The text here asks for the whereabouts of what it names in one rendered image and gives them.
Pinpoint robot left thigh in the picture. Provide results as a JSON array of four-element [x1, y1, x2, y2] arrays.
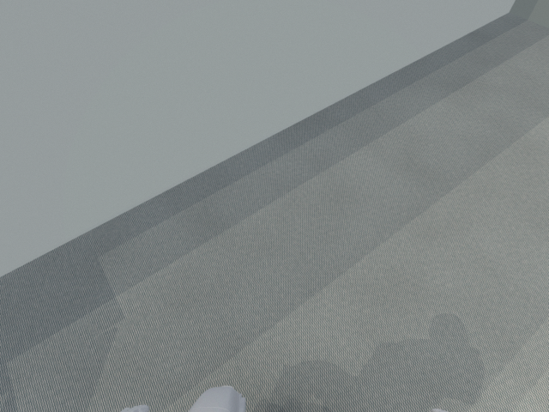
[[188, 387, 246, 412]]

